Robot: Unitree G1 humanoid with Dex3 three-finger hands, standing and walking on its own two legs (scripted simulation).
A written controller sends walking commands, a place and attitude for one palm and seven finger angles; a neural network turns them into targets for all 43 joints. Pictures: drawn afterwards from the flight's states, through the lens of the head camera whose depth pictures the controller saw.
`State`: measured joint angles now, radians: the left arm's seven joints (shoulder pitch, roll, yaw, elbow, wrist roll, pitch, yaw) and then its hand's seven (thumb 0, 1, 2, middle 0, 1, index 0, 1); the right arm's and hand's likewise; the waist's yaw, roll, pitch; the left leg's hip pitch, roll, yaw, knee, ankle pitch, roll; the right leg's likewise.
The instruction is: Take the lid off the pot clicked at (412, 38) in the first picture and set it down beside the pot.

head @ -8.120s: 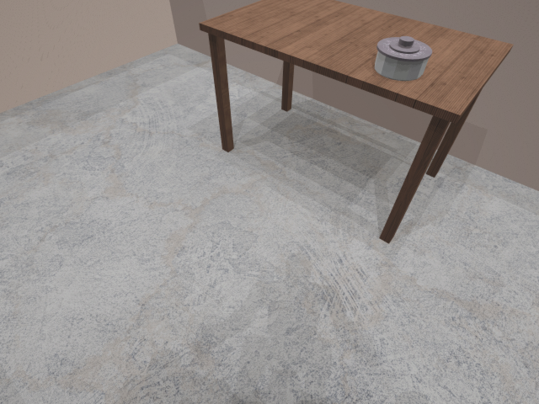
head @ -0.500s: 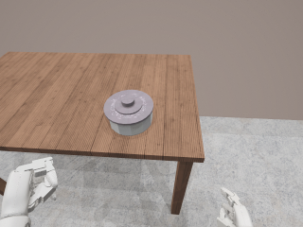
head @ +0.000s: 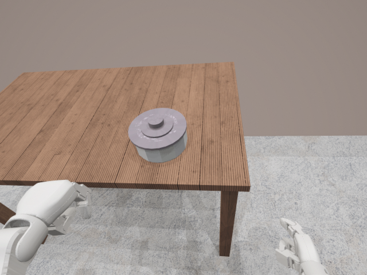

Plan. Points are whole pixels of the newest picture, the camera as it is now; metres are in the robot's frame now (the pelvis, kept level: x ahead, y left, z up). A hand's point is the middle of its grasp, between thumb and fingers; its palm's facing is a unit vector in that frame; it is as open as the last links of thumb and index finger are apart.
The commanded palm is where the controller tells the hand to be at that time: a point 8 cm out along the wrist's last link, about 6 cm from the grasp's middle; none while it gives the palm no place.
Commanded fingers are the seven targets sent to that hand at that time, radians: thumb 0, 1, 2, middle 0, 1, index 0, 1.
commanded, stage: reach forward and open the fingers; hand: left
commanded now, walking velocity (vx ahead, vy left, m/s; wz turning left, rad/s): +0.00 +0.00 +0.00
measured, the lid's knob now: (155, 121) +0.52 +0.16 +0.04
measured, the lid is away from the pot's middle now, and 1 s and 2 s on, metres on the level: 0.00 0.00 0.00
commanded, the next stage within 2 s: move the open hand above the knob in 0.60 s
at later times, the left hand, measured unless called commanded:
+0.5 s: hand (73, 188) +0.25 +0.26 +0.10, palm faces -0.18 -0.07 -0.98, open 9.8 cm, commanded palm +0.24 +0.26 +0.17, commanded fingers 0.00 -0.27 1.36 -0.82 -0.08 -0.82 -0.08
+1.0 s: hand (98, 160) +0.31 +0.23 +0.11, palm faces -0.25 -0.06 -0.97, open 10.2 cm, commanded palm +0.30 +0.23 +0.18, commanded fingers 0.00 -0.28 1.38 -0.82 -0.08 -0.82 -0.08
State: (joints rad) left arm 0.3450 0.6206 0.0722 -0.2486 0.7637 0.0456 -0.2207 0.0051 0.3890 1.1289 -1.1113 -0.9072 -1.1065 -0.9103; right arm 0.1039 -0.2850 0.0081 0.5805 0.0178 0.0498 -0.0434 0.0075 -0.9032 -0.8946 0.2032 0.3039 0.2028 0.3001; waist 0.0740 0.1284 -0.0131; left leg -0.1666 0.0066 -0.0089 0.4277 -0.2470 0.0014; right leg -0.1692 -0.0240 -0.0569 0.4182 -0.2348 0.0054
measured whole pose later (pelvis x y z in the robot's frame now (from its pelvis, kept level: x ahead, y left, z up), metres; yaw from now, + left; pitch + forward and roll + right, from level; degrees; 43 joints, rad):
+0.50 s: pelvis -0.02 +0.01 +0.00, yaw +0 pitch -2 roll +0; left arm 0.02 0.60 -0.01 -0.07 0.80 0.06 -0.23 0.00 -0.22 1.32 -0.85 -0.13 -0.84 -0.14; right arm 0.14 -0.28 0.02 0.59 0.04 0.06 -0.02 0.01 -0.90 -0.89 0.20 0.30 0.20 0.30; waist 0.05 0.12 0.01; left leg -0.16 -0.02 0.01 0.39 -0.19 0.02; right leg -0.17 -0.05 -0.04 0.40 -0.19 0.02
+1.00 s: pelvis -0.01 +0.01 +0.00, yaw +0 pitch +0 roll +1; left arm -0.28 0.57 -0.12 0.13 0.81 0.16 -0.33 0.00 -0.27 1.37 -0.84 -0.08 -0.83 -0.08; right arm 0.13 -0.29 0.02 0.58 0.05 0.08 -0.01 0.01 -0.90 -0.89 0.20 0.30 0.20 0.30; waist 0.02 0.12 0.00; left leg -0.19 -0.02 -0.01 0.41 -0.21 0.01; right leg -0.21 -0.05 -0.05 0.45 -0.23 0.01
